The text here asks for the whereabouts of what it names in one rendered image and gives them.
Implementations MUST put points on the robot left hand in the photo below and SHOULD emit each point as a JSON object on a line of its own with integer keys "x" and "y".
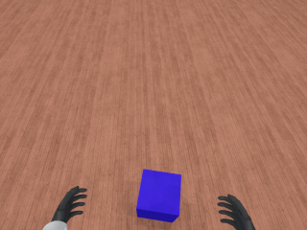
{"x": 63, "y": 212}

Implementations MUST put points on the carton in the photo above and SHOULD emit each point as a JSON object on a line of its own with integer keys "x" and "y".
{"x": 159, "y": 196}

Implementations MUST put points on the robot right hand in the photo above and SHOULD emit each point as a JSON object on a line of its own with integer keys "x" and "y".
{"x": 242, "y": 220}

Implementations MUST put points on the robot left forearm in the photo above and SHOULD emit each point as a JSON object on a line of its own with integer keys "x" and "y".
{"x": 56, "y": 225}

